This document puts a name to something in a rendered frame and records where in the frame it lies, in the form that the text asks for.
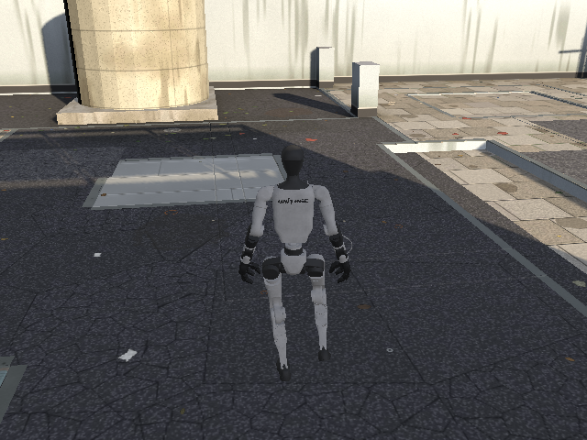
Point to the robot right upper arm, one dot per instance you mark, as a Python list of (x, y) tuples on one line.
[(321, 193)]

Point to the humanoid robot torso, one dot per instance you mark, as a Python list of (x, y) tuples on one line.
[(293, 212)]

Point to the robot right forearm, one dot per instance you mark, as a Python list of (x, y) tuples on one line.
[(338, 246)]

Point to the robot left upper arm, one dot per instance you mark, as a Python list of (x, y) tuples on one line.
[(264, 194)]

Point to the robot right hand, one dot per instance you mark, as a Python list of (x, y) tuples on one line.
[(343, 267)]

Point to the left robot thigh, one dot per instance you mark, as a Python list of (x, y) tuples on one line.
[(271, 269)]

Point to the robot left forearm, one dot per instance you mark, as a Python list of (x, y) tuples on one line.
[(249, 247)]

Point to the robot left hand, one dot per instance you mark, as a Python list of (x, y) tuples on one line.
[(244, 268)]

